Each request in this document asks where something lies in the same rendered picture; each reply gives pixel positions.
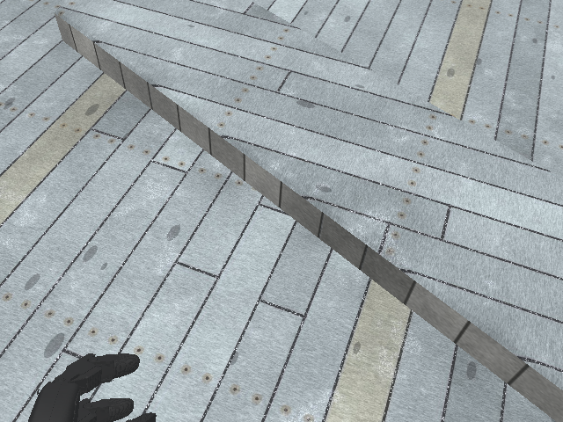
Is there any left robot hand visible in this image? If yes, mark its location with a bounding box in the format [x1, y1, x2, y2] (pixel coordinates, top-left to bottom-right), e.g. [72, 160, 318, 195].
[28, 353, 157, 422]

